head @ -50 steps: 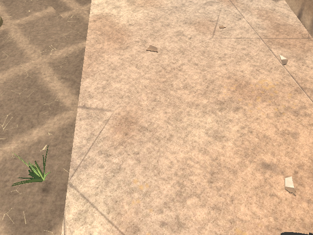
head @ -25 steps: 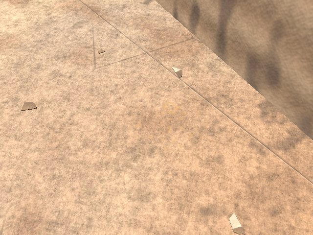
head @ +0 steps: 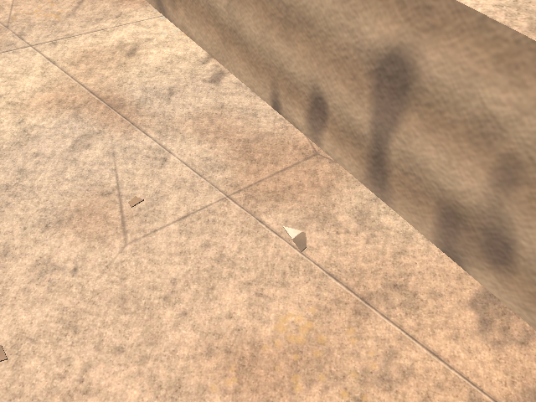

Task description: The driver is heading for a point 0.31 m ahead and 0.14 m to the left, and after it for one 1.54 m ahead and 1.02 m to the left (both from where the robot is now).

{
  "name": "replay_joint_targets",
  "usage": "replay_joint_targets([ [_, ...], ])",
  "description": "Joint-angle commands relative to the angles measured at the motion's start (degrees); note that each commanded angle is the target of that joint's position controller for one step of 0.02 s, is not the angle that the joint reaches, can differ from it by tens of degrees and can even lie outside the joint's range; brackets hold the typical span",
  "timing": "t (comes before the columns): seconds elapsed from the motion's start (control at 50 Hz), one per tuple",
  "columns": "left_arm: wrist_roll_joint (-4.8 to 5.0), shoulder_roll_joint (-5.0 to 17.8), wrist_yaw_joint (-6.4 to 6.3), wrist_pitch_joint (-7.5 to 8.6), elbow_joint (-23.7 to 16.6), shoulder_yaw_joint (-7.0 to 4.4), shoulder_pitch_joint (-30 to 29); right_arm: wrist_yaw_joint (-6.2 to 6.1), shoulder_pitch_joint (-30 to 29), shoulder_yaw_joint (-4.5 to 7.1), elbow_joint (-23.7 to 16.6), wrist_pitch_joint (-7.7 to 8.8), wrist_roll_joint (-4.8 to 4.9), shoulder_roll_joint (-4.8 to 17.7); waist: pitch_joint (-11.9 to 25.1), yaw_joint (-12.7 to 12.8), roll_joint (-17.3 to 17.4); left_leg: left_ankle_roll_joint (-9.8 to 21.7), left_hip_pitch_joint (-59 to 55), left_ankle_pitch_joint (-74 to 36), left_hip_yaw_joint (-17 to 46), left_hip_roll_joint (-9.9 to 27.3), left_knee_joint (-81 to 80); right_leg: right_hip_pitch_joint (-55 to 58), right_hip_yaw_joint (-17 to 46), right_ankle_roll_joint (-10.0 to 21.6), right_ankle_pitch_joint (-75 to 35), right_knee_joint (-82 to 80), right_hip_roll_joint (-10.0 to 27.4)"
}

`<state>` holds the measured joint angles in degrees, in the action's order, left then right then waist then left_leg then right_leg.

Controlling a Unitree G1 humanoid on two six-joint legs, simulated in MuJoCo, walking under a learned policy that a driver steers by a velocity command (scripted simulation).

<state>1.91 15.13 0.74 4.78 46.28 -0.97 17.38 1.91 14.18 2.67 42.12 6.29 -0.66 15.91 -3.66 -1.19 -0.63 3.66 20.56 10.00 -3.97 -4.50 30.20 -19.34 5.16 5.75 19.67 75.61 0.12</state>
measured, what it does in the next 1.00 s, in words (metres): walks ahead, turning left: right foot, then left foot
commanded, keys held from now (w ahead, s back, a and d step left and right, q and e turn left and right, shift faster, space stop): w+q+shift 1.00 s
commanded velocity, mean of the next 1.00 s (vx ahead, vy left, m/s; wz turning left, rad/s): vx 1.00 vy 0.00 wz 0.75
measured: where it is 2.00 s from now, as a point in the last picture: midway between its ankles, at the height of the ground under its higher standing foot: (2, 159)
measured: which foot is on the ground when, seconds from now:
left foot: down 0.00-0.30, up 0.32-0.74, down 0.76-1.00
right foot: up 0.00-0.30, down 0.32-0.76, up 0.78-1.00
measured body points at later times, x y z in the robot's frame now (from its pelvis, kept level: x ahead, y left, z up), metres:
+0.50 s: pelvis +0.46 -0.03 +0.01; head +0.48 -0.03 +0.46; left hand +0.41 +0.27 -0.10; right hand +0.69 -0.25 -0.09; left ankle +0.40 +0.08 -0.61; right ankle +0.49 -0.16 -0.73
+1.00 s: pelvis +0.84 +0.19 +0.01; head +0.85 +0.21 +0.46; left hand +0.86 +0.53 -0.03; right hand +1.05 +0.01 -0.11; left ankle +0.80 +0.20 -0.72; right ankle +1.09 +0.13 -0.65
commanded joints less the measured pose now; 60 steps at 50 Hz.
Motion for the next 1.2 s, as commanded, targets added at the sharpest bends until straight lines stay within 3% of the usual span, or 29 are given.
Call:
replay_joint_targets([
  [0.02,-0.24,3.75,0.04,1.13,-6.12,-0.90,-2.65,0.55,3.46,0.14,-1.01,0.89,-0.23,2.10,2.84,1.70,1.98,11.07,-13.50,8.32,26.50,15.04,-19.50,-17.67,2.19,-0.41,-1.64,-2.89,6.69],
  [0.06,-1.37,2.53,-0.35,0.71,-7.37,-0.33,-4.25,0.29,3.70,0.26,-0.17,0.95,1.45,3.38,-1.31,3.62,1.93,12.25,-7.36,7.27,24.98,14.72,-22.52,-19.54,1.48,-2.75,-1.81,-9.39,8.50],
  [0.14,-2.86,3.05,0.61,2.78,-11.78,0.65,-16.70,-1.75,5.63,1.61,-0.33,1.35,1.89,7.34,-5.11,0.65,1.60,10.02,2.50,-1.25,15.31,9.46,-25.60,-10.68,-1.81,-7.22,-23.80,-33.95,5.78],
  [0.24,-1.01,7.12,1.06,3.58,-13.44,-0.98,-21.87,-2.66,12.68,2.77,1.14,-0.21,3.16,9.41,-2.82,-1.08,3.57,6.98,-9.57,-1.24,18.69,13.03,-20.93,-2.31,-0.09,-8.59,-28.10,-47.28,2.08],
  [0.28,-0.31,10.73,0.47,3.65,-12.03,-2.99,-13.67,-2.58,13.36,2.78,1.67,-1.85,1.83,9.75,2.92,3.93,6.25,4.82,-14.20,-17.69,19.13,12.80,-8.44,5.81,-1.68,-6.52,-17.14,-45.97,0.38],
  [0.3,0.13,12.59,-0.17,3.25,-10.34,-4.20,-3.51,-2.40,11.32,2.61,0.96,-2.50,0.62,10.30,9.45,10.57,7.43,2.38,-9.83,-22.39,17.01,10.19,5.40,17.89,-2.74,-5.45,-13.29,-43.27,1.70],
  [0.32,-0.88,15.94,-1.18,2.49,-7.96,-5.13,11.21,-2.34,10.66,0.81,-1.50,-2.42,-1.37,5.02,21.66,15.37,1.35,0.54,2.44,-12.64,14.75,7.30,27.53,37.84,9.34,-3.17,0.04,-39.03,12.86],
  [0.34,-3.15,21.95,0.03,2.18,-6.54,-6.02,11.75,-1.61,22.22,-1.79,-4.10,-0.82,2.93,-4.70,32.72,6.16,-27.08,-1.09,19.73,20.02,13.29,1.38,48.21,51.72,45.10,6.90,26.75,-54.79,25.94],
  [0.36,-2.65,14.54,-0.03,1.87,-6.99,-4.70,9.29,-2.21,16.49,-1.06,-3.30,-0.86,5.56,1.49,25.77,8.73,-21.56,-0.54,27.11,17.06,13.07,4.72,55.29,47.12,48.72,5.26,34.81,-62.27,24.29],
  [0.4,-2.67,9.27,-0.74,1.50,-5.76,-3.47,4.29,-2.45,3.89,0.01,-5.11,-1.24,3.39,5.50,10.50,9.26,-5.19,-0.16,30.12,10.05,9.53,9.70,53.98,32.80,26.94,2.13,10.68,-60.01,20.57],
  [0.42,-3.33,7.73,-0.77,1.56,-4.89,-3.15,1.87,-1.91,2.15,0.27,-6.05,-1.61,2.26,5.09,7.18,6.86,-4.32,-0.16,27.42,7.59,9.90,11.76,50.24,25.54,19.94,2.34,1.88,-59.87,18.49],
  [0.46,-3.50,3.21,-0.88,1.95,-2.73,-2.08,-0.91,-0.74,2.12,0.34,-6.64,-3.57,3.27,2.64,4.32,3.52,-5.34,-0.03,23.61,6.92,10.29,14.34,47.66,18.90,9.42,0.94,-5.13,-61.64,15.31],
  [0.5,-2.16,3.85,-0.92,2.08,-1.49,-2.31,-2.74,-0.10,1.27,-0.37,-8.55,-5.14,3.52,0.60,0.63,1.17,-5.43,-0.75,25.96,6.96,9.92,16.17,45.97,14.39,3.90,1.64,-10.04,-64.34,17.05],
  [0.56,-2.79,7.20,-1.27,2.65,-1.96,-3.07,-6.45,0.38,-2.20,-0.52,-10.87,-5.43,2.43,1.70,-3.27,-0.65,-2.65,-2.03,24.96,-3.16,7.76,15.29,37.45,8.58,-7.12,1.11,-15.89,-68.13,14.77],
  [0.64,-2.55,11.83,-1.65,2.65,-0.98,-3.96,-2.33,2.18,-9.97,-0.16,-12.42,-4.50,2.29,3.38,-5.16,1.93,2.10,0.64,18.78,-16.41,0.87,11.79,19.65,13.35,-16.97,-1.48,-22.45,-70.10,12.37],
  [0.68,-2.83,14.97,-1.70,1.81,-0.92,-4.47,-0.55,2.93,-10.87,0.87,-13.04,-3.99,2.61,5.68,-3.09,0.76,-0.50,2.50,12.13,-14.77,-4.81,6.72,15.82,18.85,-19.55,-2.47,-50.22,-64.70,12.56],
  [0.72,-2.80,18.30,-2.25,-0.01,-1.45,-5.29,-0.36,3.02,-3.19,2.75,-12.10,-4.26,3.75,9.32,2.24,-5.21,-5.96,4.38,2.65,-6.03,-8.22,1.78,17.37,22.95,-20.15,-2.62,-79.46,-49.18,14.40],
  [0.74,-2.53,19.16,-2.29,-0.66,-2.57,-5.67,-2.33,2.75,7.66,4.50,-9.29,-4.94,3.68,12.48,7.52,-10.85,-7.19,6.50,-10.09,-2.04,-7.45,0.23,17.80,19.24,-19.06,-2.23,-85.78,-35.36,15.16],
  [0.76,-1.82,18.24,-2.13,-0.43,-3.84,-5.56,-4.85,1.50,20.78,6.60,-4.98,-5.72,3.48,15.96,11.96,-16.72,-2.93,9.19,-29.92,-4.86,-1.52,1.01,11.29,7.26,-17.71,-3.69,-72.84,-15.70,12.09],
  [0.78,-2.61,6.37,-1.51,1.62,-5.67,-2.34,-4.20,0.45,19.01,6.63,-3.05,-6.49,3.44,18.53,6.39,-10.32,19.89,13.56,-37.29,-10.68,12.86,6.91,7.17,-12.38,-15.85,-6.13,3.85,13.13,-1.98],
  [0.8,-0.77,4.61,-0.54,4.66,-10.76,-0.62,4.20,0.66,12.16,4.93,-8.18,-4.58,1.46,18.32,21.59,-1.08,24.46,26.24,-48.41,20.33,51.64,18.76,-7.39,-29.20,0.46,-5.52,12.91,23.31,-5.69],
  [0.82,0.17,11.62,-0.09,6.41,-11.81,-1.70,-5.59,0.60,12.84,4.53,-9.42,-3.56,1.47,12.96,18.97,-6.45,11.16,21.63,-43.55,31.61,56.79,19.49,-16.40,-30.60,4.93,-2.83,5.47,17.26,-1.80],
  [0.84,1.21,11.05,-0.26,6.67,-13.60,-1.79,-9.86,0.85,12.10,4.29,-8.25,-2.23,0.92,12.41,9.50,-3.91,3.14,19.35,-33.67,29.53,54.53,18.77,-18.79,-31.07,3.73,-2.28,2.51,10.81,-0.76],
  [0.86,-0.41,9.43,-0.75,6.21,-12.39,-1.31,-10.37,1.02,8.74,3.62,-7.83,-1.28,0.94,10.39,6.44,-0.82,-5.42,16.97,-24.56,23.69,50.00,17.17,-18.44,-26.06,4.55,-2.30,0.07,4.89,1.96],
  [0.92,-2.39,9.33,-0.51,3.70,-10.72,-1.76,-6.39,-0.23,2.02,2.96,-7.95,-1.07,1.11,8.86,0.80,4.85,-1.79,16.75,-6.70,12.17,36.90,10.49,-18.35,-16.56,5.28,-6.10,-1.44,-7.15,4.70],
  [1.02,-3.38,3.74,-0.33,2.91,-15.75,-0.19,-21.42,-2.70,3.40,3.43,-5.83,-1.48,3.05,9.45,-3.91,-1.13,-0.07,12.01,7.89,4.75,22.83,2.89,-18.93,-4.89,-1.87,-10.11,-22.55,-37.27,1.52],
  [1.14,0.33,9.55,-0.69,3.36,-15.98,-3.74,-21.39,-2.92,8.04,3.94,-2.46,-2.25,3.82,8.21,-0.50,-1.60,7.26,7.16,-7.75,6.84,30.14,6.79,-9.36,1.85,2.05,-10.40,-22.58,-47.69,0.68],
  [1.18,0.87,13.82,-1.22,3.53,-11.51,-6.71,-1.45,-2.12,5.36,3.28,-3.60,-2.66,1.91,7.36,11.40,9.59,8.39,3.26,-7.64,-11.17,26.64,4.16,12.36,21.37,0.40,-7.54,-14.40,-42.92,1.59],
  [1.2,-0.11,16.03,-1.88,2.76,-9.30,-6.94,12.15,-1.46,5.46,1.23,-5.33,-2.43,0.05,1.59,22.23,13.88,0.13,1.54,5.24,2.54,22.86,1.85,34.00,42.24,10.56,-5.38,0.16,-37.58,10.49],
])
Velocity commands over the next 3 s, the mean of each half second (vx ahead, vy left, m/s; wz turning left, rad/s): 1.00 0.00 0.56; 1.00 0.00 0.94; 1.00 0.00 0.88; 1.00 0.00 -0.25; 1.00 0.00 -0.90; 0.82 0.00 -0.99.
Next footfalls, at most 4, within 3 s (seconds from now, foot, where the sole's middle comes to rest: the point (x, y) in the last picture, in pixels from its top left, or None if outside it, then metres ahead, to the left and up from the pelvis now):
0.32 right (351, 368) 0.53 -0.15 -0.76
0.76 left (202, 270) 0.83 0.23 -0.76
1.20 right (171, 160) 1.26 0.36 -0.76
1.66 left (10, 195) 1.13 0.87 -0.76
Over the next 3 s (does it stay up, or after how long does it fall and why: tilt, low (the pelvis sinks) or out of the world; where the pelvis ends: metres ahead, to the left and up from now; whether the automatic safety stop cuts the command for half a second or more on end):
stays up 1.79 1.56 -0.03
